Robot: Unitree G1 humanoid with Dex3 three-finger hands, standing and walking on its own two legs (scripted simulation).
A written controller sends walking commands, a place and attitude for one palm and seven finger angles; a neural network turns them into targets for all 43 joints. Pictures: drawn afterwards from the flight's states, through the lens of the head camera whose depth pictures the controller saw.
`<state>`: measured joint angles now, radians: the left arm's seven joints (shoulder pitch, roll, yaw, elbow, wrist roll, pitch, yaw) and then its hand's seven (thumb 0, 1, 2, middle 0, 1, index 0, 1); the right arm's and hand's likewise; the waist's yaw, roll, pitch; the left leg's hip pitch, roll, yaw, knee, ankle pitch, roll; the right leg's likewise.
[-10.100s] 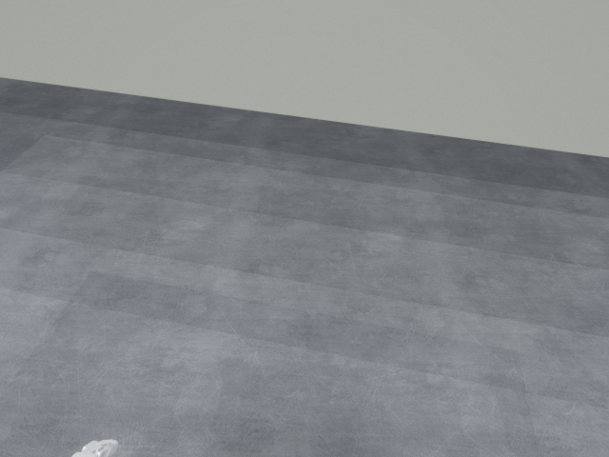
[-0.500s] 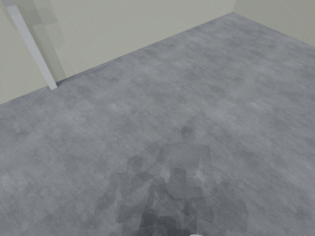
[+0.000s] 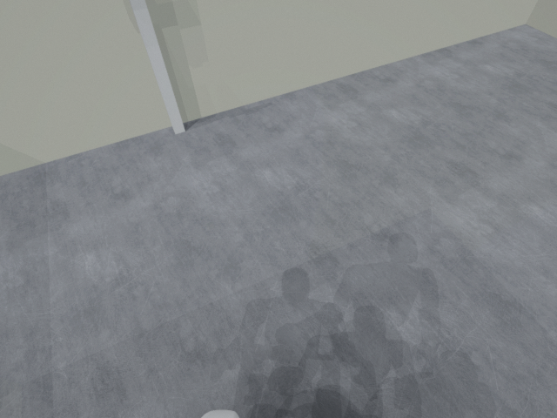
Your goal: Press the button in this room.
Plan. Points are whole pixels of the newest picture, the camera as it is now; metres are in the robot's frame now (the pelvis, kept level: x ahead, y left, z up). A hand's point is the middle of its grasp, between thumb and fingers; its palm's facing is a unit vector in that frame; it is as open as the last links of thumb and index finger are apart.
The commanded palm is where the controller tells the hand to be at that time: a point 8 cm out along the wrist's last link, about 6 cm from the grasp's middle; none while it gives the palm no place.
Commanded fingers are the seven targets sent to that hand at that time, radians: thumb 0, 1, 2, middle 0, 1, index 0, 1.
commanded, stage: stand and wait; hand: left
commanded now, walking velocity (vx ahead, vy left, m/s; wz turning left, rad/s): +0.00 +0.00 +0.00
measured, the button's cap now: out of the picture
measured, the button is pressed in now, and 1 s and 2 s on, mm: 0 0 0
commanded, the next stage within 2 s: turn or walk to find it in 0.22 s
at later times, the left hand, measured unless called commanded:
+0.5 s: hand out of the picture +0.00 +0.20 -0.17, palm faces +0.16 -0.96 -0.23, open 7.4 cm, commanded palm none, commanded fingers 0.00 0.90 0.90 -0.20 -0.30 -0.20 -0.30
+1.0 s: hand out of the picture -0.03 +0.28 -0.17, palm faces +0.32 -0.91 -0.25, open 7.4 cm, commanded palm none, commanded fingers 0.00 0.90 0.90 -0.20 -0.30 -0.20 -0.30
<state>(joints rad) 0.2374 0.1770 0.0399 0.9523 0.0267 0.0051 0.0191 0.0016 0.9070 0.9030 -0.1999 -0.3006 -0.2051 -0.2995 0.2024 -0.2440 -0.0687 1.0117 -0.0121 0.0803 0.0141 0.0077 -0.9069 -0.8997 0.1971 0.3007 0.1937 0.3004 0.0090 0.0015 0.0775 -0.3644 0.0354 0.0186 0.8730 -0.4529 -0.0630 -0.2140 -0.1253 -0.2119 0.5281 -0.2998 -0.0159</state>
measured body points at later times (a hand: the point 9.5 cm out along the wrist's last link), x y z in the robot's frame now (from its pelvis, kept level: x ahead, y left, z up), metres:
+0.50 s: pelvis -0.02 +0.02 -0.01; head +0.00 +0.00 +0.44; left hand -0.01 +0.25 -0.15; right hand +0.07 -0.21 -0.17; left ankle -0.05 +0.14 -0.71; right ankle -0.01 -0.09 -0.74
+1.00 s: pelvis -0.05 +0.06 +0.00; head -0.03 +0.08 +0.45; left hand -0.05 +0.33 -0.15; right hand +0.06 -0.16 -0.14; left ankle -0.07 +0.15 -0.74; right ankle -0.03 -0.09 -0.68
